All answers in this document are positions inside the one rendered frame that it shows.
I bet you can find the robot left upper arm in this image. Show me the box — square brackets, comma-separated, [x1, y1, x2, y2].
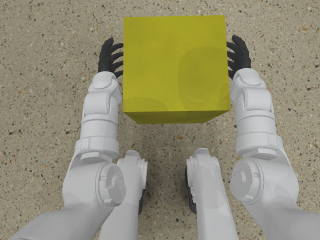
[7, 161, 127, 240]

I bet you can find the robot right upper arm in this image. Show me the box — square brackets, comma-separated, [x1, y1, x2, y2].
[229, 157, 320, 240]

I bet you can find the right robot shin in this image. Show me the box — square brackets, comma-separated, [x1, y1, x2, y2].
[190, 148, 221, 204]

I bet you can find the robot left forearm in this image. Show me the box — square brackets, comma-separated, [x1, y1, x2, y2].
[62, 71, 122, 200]

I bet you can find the carton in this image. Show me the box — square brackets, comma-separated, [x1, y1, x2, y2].
[123, 15, 231, 124]

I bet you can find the robot right forearm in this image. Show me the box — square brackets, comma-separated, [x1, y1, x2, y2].
[230, 68, 299, 193]

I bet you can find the right robot hand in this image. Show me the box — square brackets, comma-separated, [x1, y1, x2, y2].
[226, 35, 251, 80]

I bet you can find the robot right thigh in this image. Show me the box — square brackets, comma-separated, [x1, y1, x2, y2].
[186, 153, 239, 240]

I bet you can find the left robot hand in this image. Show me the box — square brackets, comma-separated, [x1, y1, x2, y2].
[98, 37, 124, 79]

